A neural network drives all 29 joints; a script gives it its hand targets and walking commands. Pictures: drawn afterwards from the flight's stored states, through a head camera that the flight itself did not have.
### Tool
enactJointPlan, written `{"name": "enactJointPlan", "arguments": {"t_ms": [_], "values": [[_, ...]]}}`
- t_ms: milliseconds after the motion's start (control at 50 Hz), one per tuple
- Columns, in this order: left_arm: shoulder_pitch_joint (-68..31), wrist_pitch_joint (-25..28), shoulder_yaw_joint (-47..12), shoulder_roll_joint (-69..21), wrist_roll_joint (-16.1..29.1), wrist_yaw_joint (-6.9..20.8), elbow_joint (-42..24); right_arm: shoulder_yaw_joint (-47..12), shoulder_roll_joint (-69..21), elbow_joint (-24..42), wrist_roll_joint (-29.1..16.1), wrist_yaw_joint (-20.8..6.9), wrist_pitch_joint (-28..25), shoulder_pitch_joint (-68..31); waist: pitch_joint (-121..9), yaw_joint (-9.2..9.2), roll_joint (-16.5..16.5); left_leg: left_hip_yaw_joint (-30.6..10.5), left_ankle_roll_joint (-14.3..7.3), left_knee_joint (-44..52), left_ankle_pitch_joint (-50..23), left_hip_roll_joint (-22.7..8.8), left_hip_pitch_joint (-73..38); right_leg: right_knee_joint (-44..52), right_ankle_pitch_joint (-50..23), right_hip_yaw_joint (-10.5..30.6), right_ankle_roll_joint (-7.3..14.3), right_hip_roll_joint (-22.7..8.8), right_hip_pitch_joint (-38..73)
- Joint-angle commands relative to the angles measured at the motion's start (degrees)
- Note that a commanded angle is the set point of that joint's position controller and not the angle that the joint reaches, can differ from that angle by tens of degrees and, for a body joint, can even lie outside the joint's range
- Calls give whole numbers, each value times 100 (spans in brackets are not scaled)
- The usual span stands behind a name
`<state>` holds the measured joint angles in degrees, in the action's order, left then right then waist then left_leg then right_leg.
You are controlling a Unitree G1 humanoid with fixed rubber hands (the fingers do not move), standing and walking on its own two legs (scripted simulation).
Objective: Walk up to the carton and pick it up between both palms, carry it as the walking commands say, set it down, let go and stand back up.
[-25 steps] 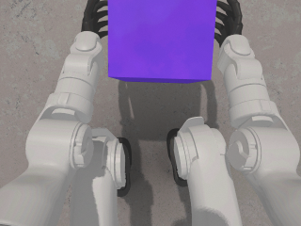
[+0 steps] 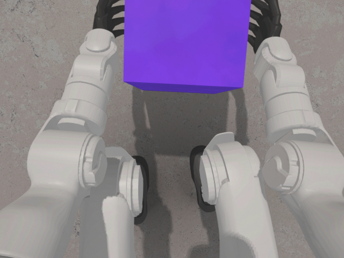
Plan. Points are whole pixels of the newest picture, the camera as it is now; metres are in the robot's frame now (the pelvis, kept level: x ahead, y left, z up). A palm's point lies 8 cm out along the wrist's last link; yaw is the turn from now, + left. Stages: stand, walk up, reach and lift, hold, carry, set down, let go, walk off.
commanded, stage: set down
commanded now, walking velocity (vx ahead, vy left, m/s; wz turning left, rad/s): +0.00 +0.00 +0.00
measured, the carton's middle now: (182, 44) +0.53 -0.06 -0.22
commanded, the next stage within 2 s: none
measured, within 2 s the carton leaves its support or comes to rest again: rests again in 0.06 s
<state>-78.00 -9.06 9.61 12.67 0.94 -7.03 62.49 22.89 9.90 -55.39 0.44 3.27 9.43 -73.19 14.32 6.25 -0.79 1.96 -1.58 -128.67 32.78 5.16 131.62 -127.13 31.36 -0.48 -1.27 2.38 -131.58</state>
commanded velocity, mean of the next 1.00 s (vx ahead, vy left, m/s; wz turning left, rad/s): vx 0.00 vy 0.00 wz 0.00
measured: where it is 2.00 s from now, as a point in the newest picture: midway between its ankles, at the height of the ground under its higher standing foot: (171, 194)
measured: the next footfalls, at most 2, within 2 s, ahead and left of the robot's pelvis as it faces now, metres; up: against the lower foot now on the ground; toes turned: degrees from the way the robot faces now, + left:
none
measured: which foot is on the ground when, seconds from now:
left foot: down 0.00-1.00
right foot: down 0.00-1.00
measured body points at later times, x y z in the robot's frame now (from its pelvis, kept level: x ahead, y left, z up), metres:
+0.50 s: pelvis +0.00 +0.00 +0.00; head +0.34 -0.01 +0.29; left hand +0.55 +0.08 -0.16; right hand +0.51 -0.22 -0.15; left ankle +0.11 +0.10 -0.32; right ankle +0.12 -0.12 -0.32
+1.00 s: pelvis +0.00 -0.01 +0.01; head +0.36 -0.01 +0.28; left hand +0.54 +0.12 -0.18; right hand +0.49 -0.23 -0.18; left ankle +0.11 +0.10 -0.32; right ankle +0.12 -0.12 -0.32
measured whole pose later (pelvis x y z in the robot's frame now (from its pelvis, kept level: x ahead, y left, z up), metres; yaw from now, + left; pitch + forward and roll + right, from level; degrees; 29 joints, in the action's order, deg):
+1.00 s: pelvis +0.00 -0.01 +0.01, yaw +0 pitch +35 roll -1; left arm -76.2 -1.7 0.4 18.8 9.9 -6.9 62.8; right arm 11.9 15.1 -63.2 -9.2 6.7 -0.5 -71.4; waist 19.7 4.3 0.7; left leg 0.9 -0.1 -127.7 33.6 4.9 128.8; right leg -126.1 31.3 -1.3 -0.3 2.9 -129.6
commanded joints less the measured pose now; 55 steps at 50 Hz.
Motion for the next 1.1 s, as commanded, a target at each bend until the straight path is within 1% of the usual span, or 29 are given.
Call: {"name": "enactJointPlan", "arguments": {"t_ms": [0,40,100,120,140,160,180,220,240,260,340,380,400,460,480,500,520,540,600,620,640,700,720,780,840,940,1000,1060,1080], "values": [[-2716,276,-1394,-5141,143,1224,-748,-1978,-5177,108,-286,-1499,47,-2640,-5716,-55,-348,-137,0,1144,-1236,367,-2654,975,-1510,-113,83,342,2538],[-2554,292,-1279,-5182,124,1245,-671,-1989,-5244,315,-276,-1518,16,-2735,-5787,-52,-247,-140,-74,1160,-1358,406,-2734,968,-1580,-168,34,374,2498],[-2604,291,-1355,-5295,117,1267,-663,-1795,-5129,108,-191,-1490,1,-2545,-5674,56,-537,-136,-36,1156,-1310,381,-2795,949,-1549,-137,81,395,2393],[-2592,312,-1319,-5194,81,1254,-729,-1870,-5288,107,-173,-1516,2,-2487,-5568,-92,-325,-126,-48,1157,-1329,396,-2553,952,-1593,-118,87,386,2424],[-2472,291,-1300,-5194,65,1272,-667,-1799,-5173,213,-188,-1530,-6,-2534,-5535,-26,-513,-127,-63,1142,-1427,370,-2601,926,-1718,-101,77,374,2345],[-2447,284,-1233,-5128,80,1272,-595,-1835,-5060,255,-142,-1530,-5,-2464,-5492,45,-303,-154,-32,1090,-1531,383,-2618,959,-1692,-143,43,401,2256],[-2386,250,-1265,-5084,60,1278,-543,-1826,-5062,157,-194,-1527,12,-2477,-5572,-39,-423,-140,-44,1154,-1447,364,-2758,950,-1650,-156,35,383,2388],[-2421,297,-1196,-5037,54,1262,-555,-1934,-5011,200,-209,-1498,-20,-2597,-5557,-81,-148,-168,-71,1110,-1350,379,-2584,904,-1588,-166,14,376,2390],[-2253,287,-1230,-5023,1,1263,-518,-1955,-4977,247,-241,-1488,-24,-2595,-5588,-153,-334,-103,-16,1078,-1431,372,-2621,940,-1643,-94,14,356,2513],[-2379,293,-1275,-5073,48,1267,-477,-1984,-5059,251,-262,-1463,-66,-2559,-5596,-52,-182,-173,-41,1064,-1511,329,-2679,905,-1787,-141,-20,383,2549],[-2310,325,-1229,-5134,-26,1271,-582,-1883,-5142,156,-267,-1468,-85,-2472,-5544,-177,-348,-68,-64,1045,-1514,357,-2511,912,-1830,-87,18,416,2482],[-2188,300,-1131,-5040,-75,1263,-378,-2049,-4980,376,-274,-1454,-102,-2743,-5565,-247,-141,-137,-86,1008,-1353,374,-2461,937,-1612,-75,-7,383,2574],[-2296,305,-1111,-4965,-11,1279,-429,-1979,-4900,201,-233,-1436,-86,-2623,-5447,-120,-130,-102,-80,956,-1391,338,-2431,910,-1641,-91,-5,382,2474],[-2360,326,-1063,-4783,-103,1241,-449,-1826,-4774,63,-224,-1381,-136,-2513,-5379,-188,-332,-85,-56,1029,-1167,308,-2446,942,-1437,-80,1,373,2345],[-2277,361,-1003,-4758,-140,1238,-467,-1870,-4821,36,-234,-1371,-146,-2541,-5306,-207,-85,-103,-61,1065,-1246,318,-2413,935,-1515,-138,-34,390,2390],[-2276,326,-1032,-4708,-98,1207,-343,-1791,-4594,148,-227,-1352,-171,-2633,-5353,-144,-414,-117,-41,1004,-1336,271,-2562,903,-1547,-65,5,372,2264],[-2243,396,-1030,-4514,-61,1174,-499,-1869,-4551,77,-223,-1331,-186,-2555,-5470,-163,-91,-141,-46,1009,-1304,318,-2529,901,-1495,-114,-25,363,2375],[-2037,350,-1059,-4426,-110,1140,-243,-1736,-4287,19,-290,-1301,-222,-2470,-5482,-225,-518,-86,22,1057,-1257,251,-2686,870,-1492,-107,-14,340,2436],[-2015,461,-845,-4065,-70,1051,-339,-1690,-3968,-76,-180,-1163,-300,-2301,-5403,-91,-93,-143,-15,1034,-1301,279,-2602,900,-1517,-144,-62,345,2437],[-2167,478,-907,-3900,-70,1039,-327,-1724,-3856,47,-256,-1116,-352,-2422,-5472,-262,-234,-56,40,967,-1304,242,-2483,910,-1587,-47,-37,330,2585],[-1895,475,-850,-3843,-78,1002,-210,-1676,-3561,141,-223,-1038,-392,-2534,-5483,-151,-205,-88,17,1016,-1227,248,-2540,948,-1491,-111,-85,327,2635],[-1836,599,-722,-2783,-74,779,-276,-1484,-2829,-201,-243,-836,-496,-2228,-5616,-332,-162,-68,79,1022,-1240,192,-2693,906,-1437,-99,-112,293,2590],[-1851,620,-771,-2551,-10,693,-238,-1431,-2550,-240,-280,-739,-544,-2064,-5684,-242,-195,-109,111,1089,-1131,122,-2761,903,-1433,-101,-137,272,2776],[-1128,755,-412,-589,56,255,-60,-902,-518,-601,-295,-225,-751,-1360,-5587,-361,-198,-96,152,1157,-1026,7,-2782,988,-1337,-40,-179,178,2948],[-998,916,-318,783,307,-100,-366,-912,740,-661,-664,222,-983,-793,-5629,-213,-121,-130,199,1204,-933,-103,-2685,1127,-1438,48,-157,115,3184],[-1160,885,-906,756,924,6,-593,-1095,1209,-116,-1023,373,-1162,-1028,-6204,99,-167,-268,183,1173,-1277,-202,-2933,1118,-1897,67,-112,27,3441],[-1168,844,-1090,854,1204,48,-721,-974,1604,5,-1025,395,-1189,-950,-6438,288,-490,-251,246,1099,-1451,-261,-3278,1130,-2009,14,-30,-27,3406],[-1388,831,-1231,828,1267,60,-1169,-1173,1455,194,-1265,278,-1163,-1104,-6535,113,-519,-298,239,1134,-1590,-262,-3567,1099,-2003,-2,16,-45,3215],[-1376,790,-1239,806,1291,62,-1188,-1244,1406,251,-1276,265,-1136,-1110,-6608,186,-408,-387,209,1168,-1527,-281,-3571,1109,-1990,10,9,-68,3348]]}}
